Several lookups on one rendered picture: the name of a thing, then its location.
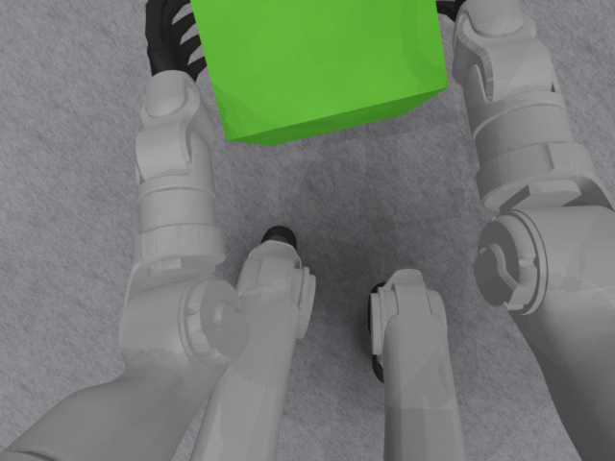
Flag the robot left foot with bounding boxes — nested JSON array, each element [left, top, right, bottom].
[[260, 226, 297, 251]]

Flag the left robot upper arm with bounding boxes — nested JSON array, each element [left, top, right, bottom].
[[0, 275, 250, 461]]

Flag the robot left hand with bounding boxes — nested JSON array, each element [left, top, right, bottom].
[[145, 0, 207, 83]]

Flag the right robot upper arm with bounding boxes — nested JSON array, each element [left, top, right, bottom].
[[473, 206, 615, 461]]

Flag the left robot forearm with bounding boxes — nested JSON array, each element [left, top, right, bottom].
[[121, 70, 226, 316]]

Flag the robot right hand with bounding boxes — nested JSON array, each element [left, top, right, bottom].
[[435, 0, 466, 22]]

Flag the right robot thigh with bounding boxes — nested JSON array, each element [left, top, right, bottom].
[[370, 282, 467, 461]]

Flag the carton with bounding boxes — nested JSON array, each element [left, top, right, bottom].
[[190, 0, 449, 146]]

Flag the right robot forearm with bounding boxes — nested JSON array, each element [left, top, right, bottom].
[[452, 0, 615, 213]]

